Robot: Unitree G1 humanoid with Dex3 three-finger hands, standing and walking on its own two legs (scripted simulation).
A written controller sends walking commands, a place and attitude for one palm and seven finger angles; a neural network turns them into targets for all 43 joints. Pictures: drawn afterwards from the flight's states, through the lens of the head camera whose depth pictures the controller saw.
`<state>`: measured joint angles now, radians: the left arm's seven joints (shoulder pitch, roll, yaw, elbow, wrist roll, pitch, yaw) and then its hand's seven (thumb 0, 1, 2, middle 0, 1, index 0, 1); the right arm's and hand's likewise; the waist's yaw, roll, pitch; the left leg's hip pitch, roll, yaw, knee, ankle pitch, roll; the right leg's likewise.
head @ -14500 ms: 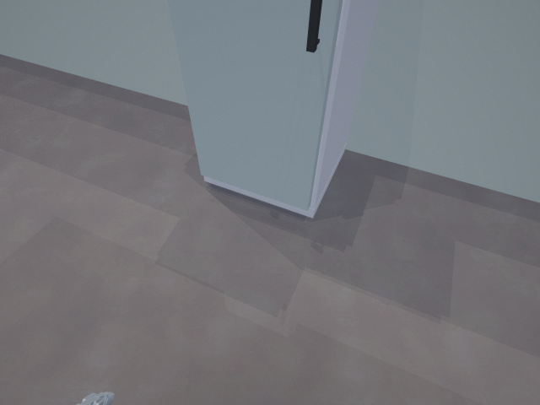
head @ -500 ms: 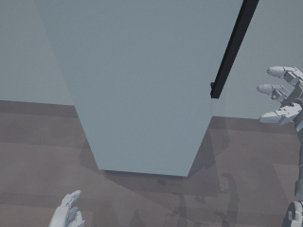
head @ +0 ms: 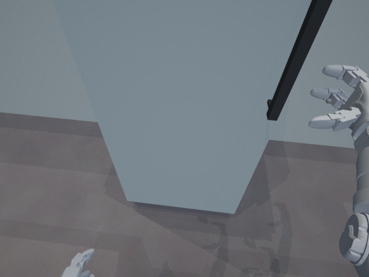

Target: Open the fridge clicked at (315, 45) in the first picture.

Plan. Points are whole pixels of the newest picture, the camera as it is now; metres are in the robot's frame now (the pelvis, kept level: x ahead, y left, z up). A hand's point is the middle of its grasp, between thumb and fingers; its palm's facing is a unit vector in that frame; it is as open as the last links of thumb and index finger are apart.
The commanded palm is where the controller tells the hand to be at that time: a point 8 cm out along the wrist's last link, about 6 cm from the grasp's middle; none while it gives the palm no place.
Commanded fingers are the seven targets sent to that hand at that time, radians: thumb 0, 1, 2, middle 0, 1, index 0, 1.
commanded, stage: move the hooked fingers beside the handle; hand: right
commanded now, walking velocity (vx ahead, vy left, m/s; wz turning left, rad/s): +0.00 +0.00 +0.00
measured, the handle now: (290, 62) +0.53 -0.18 +0.22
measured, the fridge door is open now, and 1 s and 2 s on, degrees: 0 0 0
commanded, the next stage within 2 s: feel for the door with the fingertips in 1.06 s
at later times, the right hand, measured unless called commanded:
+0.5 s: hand (313, 85) +0.49 -0.23 +0.19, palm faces +0.03 +1.00 +0.02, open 14.0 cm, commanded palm +0.46 -0.29 +0.19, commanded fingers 0.00 0.50 -0.30 0.30 1.20 0.30 1.20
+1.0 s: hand (316, 91) +0.47 -0.23 +0.19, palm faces +0.05 +1.00 +0.01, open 14.0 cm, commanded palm +0.45 -0.28 +0.19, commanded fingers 0.00 0.50 -0.30 0.30 1.20 0.30 1.20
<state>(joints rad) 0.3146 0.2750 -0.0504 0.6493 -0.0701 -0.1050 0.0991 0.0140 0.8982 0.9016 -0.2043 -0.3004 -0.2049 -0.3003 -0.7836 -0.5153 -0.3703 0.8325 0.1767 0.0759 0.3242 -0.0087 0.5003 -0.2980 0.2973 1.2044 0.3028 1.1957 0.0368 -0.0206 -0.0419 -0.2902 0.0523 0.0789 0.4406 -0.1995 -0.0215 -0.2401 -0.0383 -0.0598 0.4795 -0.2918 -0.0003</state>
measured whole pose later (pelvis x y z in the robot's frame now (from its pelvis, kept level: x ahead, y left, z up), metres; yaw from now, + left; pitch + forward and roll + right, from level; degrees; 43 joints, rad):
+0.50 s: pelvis +0.00 +0.00 +0.00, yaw +2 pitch +9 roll +1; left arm 0.45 0.30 -0.02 0.68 -0.05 -0.05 0.08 0.01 0.90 0.90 -0.20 -0.30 -0.20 -0.30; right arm -0.98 -0.65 -0.45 1.13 0.12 -0.10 0.36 -0.01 0.50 -0.30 0.30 1.20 0.30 1.20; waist 0.13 -0.01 -0.05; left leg -0.43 0.04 0.05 0.48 -0.20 -0.02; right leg -0.38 -0.05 -0.08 0.53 -0.31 0.00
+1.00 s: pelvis +0.00 +0.00 -0.01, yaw +0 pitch +7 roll +1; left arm 0.32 0.28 -0.04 0.63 -0.05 -0.06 0.08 0.01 0.90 0.90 -0.20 -0.30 -0.21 -0.30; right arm -0.97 -0.56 -0.37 1.09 0.12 -0.04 0.31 -0.01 0.50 -0.30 0.30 1.20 0.30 1.20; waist 0.08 -0.02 -0.06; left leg -0.39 0.05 0.08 0.49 -0.22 -0.02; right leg -0.35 -0.04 -0.05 0.55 -0.32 0.00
